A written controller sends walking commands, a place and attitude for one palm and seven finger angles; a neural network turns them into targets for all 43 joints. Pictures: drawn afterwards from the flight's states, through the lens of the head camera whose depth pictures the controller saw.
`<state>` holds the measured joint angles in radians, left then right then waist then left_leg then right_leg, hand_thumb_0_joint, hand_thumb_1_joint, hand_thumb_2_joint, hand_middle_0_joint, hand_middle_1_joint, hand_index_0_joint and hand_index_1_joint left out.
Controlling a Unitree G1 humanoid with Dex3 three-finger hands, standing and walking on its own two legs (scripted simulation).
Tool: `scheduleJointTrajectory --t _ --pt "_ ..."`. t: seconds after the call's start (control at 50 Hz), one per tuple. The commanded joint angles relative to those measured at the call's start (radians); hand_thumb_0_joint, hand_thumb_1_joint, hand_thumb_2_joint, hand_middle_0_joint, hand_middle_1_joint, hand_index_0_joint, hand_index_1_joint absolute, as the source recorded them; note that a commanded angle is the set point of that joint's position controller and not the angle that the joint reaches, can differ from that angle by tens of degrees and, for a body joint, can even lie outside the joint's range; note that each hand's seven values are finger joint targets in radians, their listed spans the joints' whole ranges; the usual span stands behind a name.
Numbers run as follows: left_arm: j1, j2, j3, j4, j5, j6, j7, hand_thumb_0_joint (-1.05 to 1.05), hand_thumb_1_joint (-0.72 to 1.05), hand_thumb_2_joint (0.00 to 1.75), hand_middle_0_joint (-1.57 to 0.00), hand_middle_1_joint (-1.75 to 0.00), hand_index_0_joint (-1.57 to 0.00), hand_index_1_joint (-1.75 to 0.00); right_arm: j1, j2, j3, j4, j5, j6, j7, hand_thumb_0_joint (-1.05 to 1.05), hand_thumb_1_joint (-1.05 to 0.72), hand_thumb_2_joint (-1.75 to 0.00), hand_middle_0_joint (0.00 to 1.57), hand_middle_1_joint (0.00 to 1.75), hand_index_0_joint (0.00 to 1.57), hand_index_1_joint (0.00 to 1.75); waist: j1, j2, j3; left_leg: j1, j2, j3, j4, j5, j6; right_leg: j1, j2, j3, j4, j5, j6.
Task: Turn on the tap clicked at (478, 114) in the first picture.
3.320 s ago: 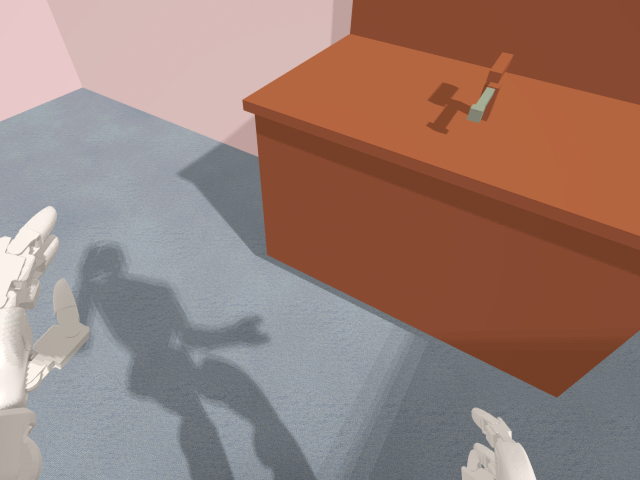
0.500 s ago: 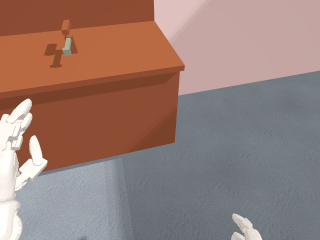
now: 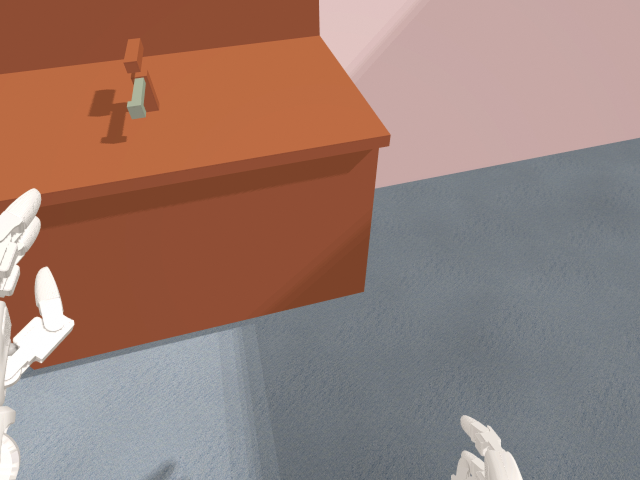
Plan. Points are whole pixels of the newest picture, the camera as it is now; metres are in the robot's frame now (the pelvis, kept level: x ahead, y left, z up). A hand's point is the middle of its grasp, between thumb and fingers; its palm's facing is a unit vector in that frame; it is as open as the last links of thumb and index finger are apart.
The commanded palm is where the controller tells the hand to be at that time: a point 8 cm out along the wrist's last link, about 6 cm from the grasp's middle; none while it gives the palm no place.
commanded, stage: take the last steps up to it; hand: left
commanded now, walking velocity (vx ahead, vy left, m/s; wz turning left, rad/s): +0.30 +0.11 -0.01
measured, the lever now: (136, 109) +0.78 +0.43 +0.07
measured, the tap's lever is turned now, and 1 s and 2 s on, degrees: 0 0 0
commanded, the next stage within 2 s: come to a stop and stand still in 1.46 s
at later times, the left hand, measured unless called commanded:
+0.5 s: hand (68, 205) +0.35 +0.29 +0.20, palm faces +0.36 -0.84 -0.41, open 7.4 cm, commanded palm +0.29 +0.34 +0.19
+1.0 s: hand (100, 155) +0.45 +0.30 +0.19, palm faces +0.38 -0.83 -0.40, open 7.4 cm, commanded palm +0.41 +0.35 +0.19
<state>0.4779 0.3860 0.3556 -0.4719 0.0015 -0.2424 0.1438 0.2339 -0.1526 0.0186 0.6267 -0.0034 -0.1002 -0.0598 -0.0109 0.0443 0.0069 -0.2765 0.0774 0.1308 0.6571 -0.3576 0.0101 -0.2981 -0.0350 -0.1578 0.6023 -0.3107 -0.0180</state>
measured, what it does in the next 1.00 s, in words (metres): walks ahead: left foot, then right foot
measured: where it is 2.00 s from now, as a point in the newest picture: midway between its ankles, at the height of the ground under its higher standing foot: (312, 454)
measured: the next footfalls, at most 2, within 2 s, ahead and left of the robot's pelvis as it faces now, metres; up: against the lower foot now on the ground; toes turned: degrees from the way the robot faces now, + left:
left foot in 0.30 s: +0.18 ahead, +0.19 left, +0.00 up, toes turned +9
right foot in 0.64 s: +0.23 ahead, -0.04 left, +0.00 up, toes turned -11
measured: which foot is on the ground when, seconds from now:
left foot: down 0.00-0.00, up 0.02-0.28, down 0.30-0.66, up 0.68-0.96, down 0.98-1.00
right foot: down 0.00-0.32, up 0.34-0.62, down 0.64-1.00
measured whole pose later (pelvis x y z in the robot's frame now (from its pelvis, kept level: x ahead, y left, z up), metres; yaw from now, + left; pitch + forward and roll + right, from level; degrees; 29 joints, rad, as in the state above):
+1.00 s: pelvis +0.23 +0.08 +0.00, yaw -3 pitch -2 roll +1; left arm 0.48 0.39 0.38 -0.56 -0.02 -0.25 0.16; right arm 0.22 -0.25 -0.04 0.59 0.00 -0.06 -0.08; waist 0.00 -0.03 0.05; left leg -0.32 0.08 0.15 0.56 -0.19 0.01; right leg -0.21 -0.08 -0.12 0.66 -0.40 0.00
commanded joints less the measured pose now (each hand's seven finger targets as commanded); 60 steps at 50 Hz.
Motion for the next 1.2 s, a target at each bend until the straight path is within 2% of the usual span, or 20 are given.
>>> scheduleJointTrajectory --t 0.0,0.1,0.24,0.26,0.28,0.3,0.32,0.42,0.58,0.6,0.64,0.66,0.72,0.78,0.92,0.94,0.96,1.0,1.1,1.18 --pt "-0.140 0.166 0.123 -0.115 -0.024 -0.043 0.017 0.00 0.90 0.90 -0.20 -0.30 -0.20 -0.30 -0.120 -0.173 -0.087 -0.136 0.004 -0.033 0.006 0.00 -0.90 -0.90 0.20 0.30 0.20 0.30 0.018 -0.298 -0.020 -0.486 -0.009 -0.147 0.517 -0.121 -0.016 0.270 -0.421 0.757 -0.403 -0.129 -0.213" --pt "-0.122 0.154 0.113 -0.153 -0.008 -0.079 0.011 0.00 0.90 0.90 -0.20 -0.30 -0.20 -0.30 -0.130 -0.141 -0.051 -0.115 0.001 0.005 0.001 0.00 -0.90 -0.90 0.20 0.30 0.20 0.30 0.002 -0.163 -0.028 -0.351 0.057 -0.115 0.355 0.018 -0.027 0.164 -0.300 0.278 -0.302 0.240 -0.145" --pt "-0.119 0.155 0.119 -0.266 -0.009 -0.068 0.043 0.00 0.90 0.90 -0.20 -0.30 -0.20 -0.30 -0.104 -0.134 -0.070 -0.164 -0.007 -0.025 -0.019 0.00 -0.90 -0.90 0.20 0.30 0.20 0.30 0.015 -0.135 -0.103 0.081 -0.045 0.089 -0.173 0.183 -0.008 0.126 -0.173 0.148 -0.131 0.171 -0.071" --pt "-0.120 0.142 0.106 -0.270 -0.011 -0.071 0.041 0.00 0.90 0.90 -0.20 -0.30 -0.20 -0.30 -0.079 -0.155 -0.085 -0.164 0.003 -0.029 -0.028 0.00 -0.90 -0.90 0.20 0.30 0.20 0.30 -0.007 -0.028 -0.116 0.191 -0.007 0.026 -0.218 0.186 0.010 0.059 -0.145 0.120 0.021 0.168 -0.042" --pt "-0.145 0.143 0.111 -0.306 -0.015 -0.078 0.043 0.00 0.90 0.90 -0.20 -0.30 -0.20 -0.30 -0.077 -0.189 -0.096 -0.172 0.006 -0.029 -0.027 0.00 -0.90 -0.90 0.20 0.30 0.20 0.30 -0.016 0.190 -0.155 0.307 0.147 -0.200 -0.270 0.243 0.080 -0.092 -0.050 0.051 0.260 0.033 0.009" --pt "-0.178 0.151 0.110 -0.306 -0.014 -0.088 0.041 0.00 0.90 0.90 -0.20 -0.30 -0.20 -0.30 -0.081 -0.188 -0.095 -0.179 0.008 -0.030 -0.018 0.00 -0.90 -0.90 0.20 0.30 0.20 0.30 -0.008 0.293 -0.146 0.333 0.295 -0.444 -0.331 0.377 0.165 -0.250 0.020 0.050 0.485 -0.316 0.030" --pt "-0.157 0.207 0.153 -0.239 -0.014 -0.090 0.038 0.00 0.90 0.90 -0.20 -0.30 -0.20 -0.30 -0.102 -0.169 -0.079 -0.157 -0.003 -0.036 -0.016 0.00 -0.90 -0.90 0.20 0.30 0.20 0.30 -0.008 0.293 -0.138 0.252 0.354 -0.538 -0.382 0.236 0.223 -0.296 -0.011 0.120 0.617 -0.325 0.021" --pt "-0.021 0.123 0.118 -0.308 -0.027 -0.078 0.018 0.00 0.90 0.90 -0.20 -0.30 -0.20 -0.30 -0.088 -0.161 -0.085 -0.140 0.015 -0.058 0.008 0.00 -0.90 -0.90 0.20 0.30 0.20 0.30 0.006 0.188 -0.116 0.180 0.240 -0.218 -0.328 0.329 0.181 -0.286 -0.054 0.086 0.438 -0.114 0.037" --pt "-0.065 0.137 0.126 -0.170 -0.027 -0.031 0.022 0.00 0.90 0.90 -0.20 -0.30 -0.20 -0.30 -0.100 -0.155 -0.062 -0.146 0.011 -0.042 -0.019 0.00 -0.90 -0.90 0.20 0.30 0.20 0.30 0.007 0.101 -0.092 -0.016 0.195 -0.090 -0.217 0.110 0.094 0.115 0.017 -0.023 -0.071 0.008 0.035" --pt "-0.073 0.155 0.137 -0.144 -0.022 -0.029 0.024 0.00 0.90 0.90 -0.20 -0.30 -0.20 -0.30 -0.102 -0.152 -0.061 -0.143 0.012 -0.036 -0.021 0.00 -0.90 -0.90 0.20 0.30 0.20 0.30 0.014 0.043 -0.100 -0.075 0.164 -0.058 -0.096 0.082 0.078 0.196 -0.014 0.041 -0.139 0.009 0.011" --pt "-0.111 0.195 0.159 -0.130 -0.019 -0.024 0.029 0.00 0.90 0.90 -0.20 -0.30 -0.20 -0.30 -0.117 -0.128 -0.054 -0.161 0.011 -0.034 -0.013 0.00 -0.90 -0.90 0.20 0.30 0.20 0.30 0.027 -0.358 -0.104 -0.411 -0.050 0.015 0.397 -0.179 0.001 0.350 -0.352 0.672 -0.327 0.031 -0.176" --pt "-0.164 0.168 0.126 -0.147 -0.031 -0.030 0.018 0.00 0.90 0.90 -0.20 -0.30 -0.20 -0.30 -0.117 -0.163 -0.077 -0.150 0.009 -0.041 0.004 0.00 -0.90 -0.90 0.20 0.30 0.20 0.30 0.022 -0.368 -0.098 -0.435 -0.035 -0.110 0.549 -0.162 -0.011 0.318 -0.389 0.737 -0.371 -0.029 -0.194" --pt "-0.125 0.166 0.123 -0.184 -0.012 -0.060 0.017 0.00 0.90 0.90 -0.20 -0.30 -0.20 -0.30 -0.121 -0.142 -0.051 -0.112 0.007 -0.020 0.009 0.00 -0.90 -0.90 0.20 0.30 0.20 0.30 0.011 -0.122 -0.045 -0.437 0.039 -0.149 0.571 -0.041 -0.031 0.255 -0.337 0.421 -0.303 0.221 -0.188" --pt "-0.111 0.175 0.132 -0.231 -0.007 -0.072 0.026 0.00 0.90 0.90 -0.20 -0.30 -0.20 -0.30 -0.132 -0.135 -0.051 -0.130 0.001 -0.008 -0.003 0.00 -0.90 -0.90 0.20 0.30 0.20 0.30 0.007 -0.147 -0.071 -0.255 0.047 -0.083 0.267 -0.005 -0.023 0.164 -0.277 0.210 -0.268 0.350 -0.139" --pt "-0.079 0.153 0.134 -0.255 -0.025 -0.056 0.047 0.00 0.90 0.90 -0.20 -0.30 -0.20 -0.30 -0.085 -0.145 -0.073 -0.178 0.000 -0.006 -0.021 0.00 -0.90 -0.90 0.20 0.30 0.20 0.30 0.008 -0.089 -0.106 0.102 -0.022 0.054 -0.197 0.185 -0.006 0.116 -0.167 0.145 -0.091 0.168 -0.063" --pt "-0.108 0.147 0.123 -0.256 -0.025 -0.061 0.044 0.00 0.90 0.90 -0.20 -0.30 -0.20 -0.30 -0.077 -0.166 -0.083 -0.183 0.006 -0.005 -0.024 0.00 -0.90 -0.90 0.20 0.30 0.20 0.30 -0.004 0.022 -0.104 0.186 0.040 -0.044 -0.233 0.179 0.027 0.016 -0.123 0.126 0.030 0.092 -0.035" --pt "-0.132 0.129 0.106 -0.259 -0.030 -0.063 0.041 0.00 0.90 0.90 -0.20 -0.30 -0.20 -0.30 -0.079 -0.190 -0.092 -0.189 0.015 -0.006 -0.027 0.00 -0.90 -0.90 0.20 0.30 0.20 0.30 -0.007 0.202 -0.113 0.295 0.211 -0.292 -0.279 0.260 0.102 -0.155 -0.021 0.050 0.241 -0.085 0.015" --pt "-0.156 0.180 0.131 -0.194 -0.024 -0.069 0.033 0.00 0.90 0.90 -0.20 -0.30 -0.20 -0.30 -0.102 -0.164 -0.068 -0.175 -0.001 -0.015 -0.021 0.00 -0.90 -0.90 0.20 0.30 0.20 0.30 -0.009 0.254 -0.063 0.183 0.367 -0.554 -0.404 0.165 0.228 -0.281 -0.018 0.135 0.540 -0.298 0.018" --pt "-0.076 0.114 0.090 -0.282 -0.024 -0.060 0.015 0.00 0.90 0.90 -0.20 -0.30 -0.20 -0.30 -0.093 -0.165 -0.073 -0.159 0.009 -0.038 0.000 0.00 -0.90 -0.90 0.20 0.30 0.20 0.30 0.012 0.203 -0.082 0.066 0.230 -0.198 -0.347 0.229 0.162 -0.149 -0.041 0.072 0.324 -0.120 0.036" --pt "-0.060 0.134 0.119 -0.240 -0.028 -0.040 0.026 0.00 0.90 0.90 -0.20 -0.30 -0.20 -0.30 -0.093 -0.157 -0.060 -0.159 0.009 -0.043 -0.004 0.00 -0.90 -0.90 0.20 0.30 0.20 0.30 0.009 0.183 -0.079 0.010 0.214 -0.140 -0.324 0.126 0.122 0.000 0.008 -0.005 0.079 -0.078 0.049"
